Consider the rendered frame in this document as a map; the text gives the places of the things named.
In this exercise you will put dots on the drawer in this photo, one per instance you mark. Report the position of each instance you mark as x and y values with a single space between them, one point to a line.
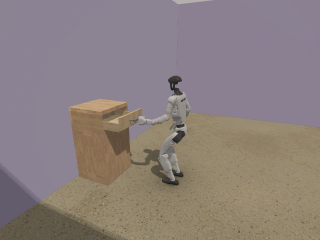
119 120

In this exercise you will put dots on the humanoid robot torso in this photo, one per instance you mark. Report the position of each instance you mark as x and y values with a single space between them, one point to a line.
178 114

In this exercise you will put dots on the left robot upper arm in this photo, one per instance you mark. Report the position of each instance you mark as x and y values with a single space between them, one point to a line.
171 101

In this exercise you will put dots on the robot right hand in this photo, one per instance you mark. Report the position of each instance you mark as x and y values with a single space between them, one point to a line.
173 126

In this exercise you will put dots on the handle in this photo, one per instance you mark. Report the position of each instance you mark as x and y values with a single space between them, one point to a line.
135 119

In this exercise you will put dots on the right robot upper arm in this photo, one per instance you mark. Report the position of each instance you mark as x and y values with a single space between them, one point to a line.
188 108

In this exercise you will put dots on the robot left hand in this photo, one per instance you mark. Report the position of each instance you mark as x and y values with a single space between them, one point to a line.
141 120

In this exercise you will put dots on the robot left forearm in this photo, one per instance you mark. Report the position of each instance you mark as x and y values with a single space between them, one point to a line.
156 121

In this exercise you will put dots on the robot left shin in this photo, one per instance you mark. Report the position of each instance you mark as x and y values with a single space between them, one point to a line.
165 163

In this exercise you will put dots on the cabinet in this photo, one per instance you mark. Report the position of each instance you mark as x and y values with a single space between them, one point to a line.
102 155

